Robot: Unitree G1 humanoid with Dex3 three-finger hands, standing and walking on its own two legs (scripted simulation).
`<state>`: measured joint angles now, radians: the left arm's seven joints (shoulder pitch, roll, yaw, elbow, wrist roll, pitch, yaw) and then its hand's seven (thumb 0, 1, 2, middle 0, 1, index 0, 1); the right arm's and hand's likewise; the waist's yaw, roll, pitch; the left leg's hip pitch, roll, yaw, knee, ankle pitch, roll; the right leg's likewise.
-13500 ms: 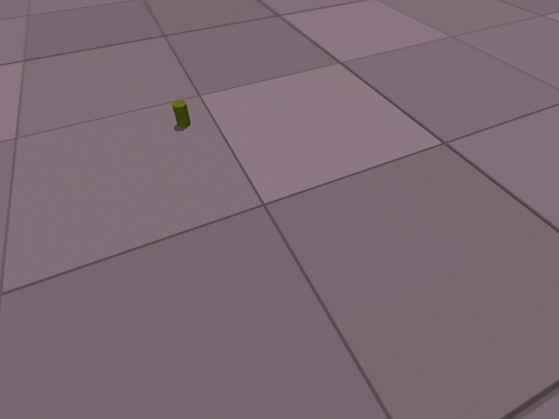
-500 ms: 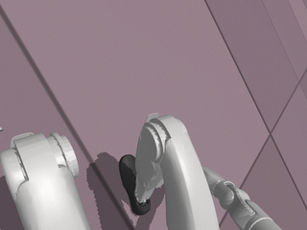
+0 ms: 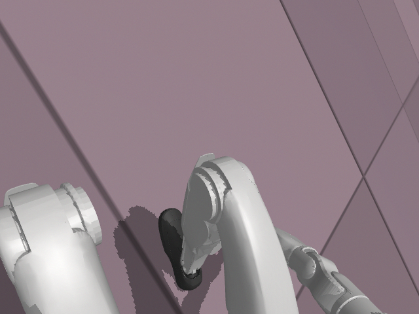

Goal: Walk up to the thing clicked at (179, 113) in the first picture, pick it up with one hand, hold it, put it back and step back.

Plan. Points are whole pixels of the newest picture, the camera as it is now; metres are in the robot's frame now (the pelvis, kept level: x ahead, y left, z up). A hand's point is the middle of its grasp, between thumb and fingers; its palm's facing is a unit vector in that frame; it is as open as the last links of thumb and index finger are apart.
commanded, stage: close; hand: left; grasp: from the side
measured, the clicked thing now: out of the picture +0.44 +0.33 -0.21
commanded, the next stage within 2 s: settle in 0.14 s
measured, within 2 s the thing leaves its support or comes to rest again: leaves its support in 0.58 s
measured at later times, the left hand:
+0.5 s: hand out of the picture +0.42 +0.33 -0.18, palm faces +0.48 -0.88 -0.01, open 11.3 cm
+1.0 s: hand out of the picture +0.39 +0.35 -0.07, palm faces +0.46 -0.89 -0.04, open 11.4 cm
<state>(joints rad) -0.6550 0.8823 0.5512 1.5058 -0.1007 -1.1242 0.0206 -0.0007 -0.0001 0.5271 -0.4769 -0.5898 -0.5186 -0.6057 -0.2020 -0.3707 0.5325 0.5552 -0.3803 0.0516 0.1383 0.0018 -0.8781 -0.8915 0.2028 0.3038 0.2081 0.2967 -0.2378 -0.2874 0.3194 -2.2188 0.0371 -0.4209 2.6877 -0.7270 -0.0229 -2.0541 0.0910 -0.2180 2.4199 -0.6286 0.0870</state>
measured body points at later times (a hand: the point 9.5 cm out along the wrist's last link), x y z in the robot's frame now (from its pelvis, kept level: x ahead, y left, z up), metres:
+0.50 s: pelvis +0.00 +0.00 +0.01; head +0.23 +0.20 +0.33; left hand +0.39 +0.37 -0.18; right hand +0.18 -0.24 -0.03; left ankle +0.08 +0.13 -0.25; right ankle +0.14 -0.13 -0.24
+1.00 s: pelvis +0.01 -0.01 +0.03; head +0.20 +0.16 +0.40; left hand +0.36 +0.40 -0.07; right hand +0.21 -0.24 -0.03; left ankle +0.08 +0.13 -0.25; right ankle +0.14 -0.13 -0.24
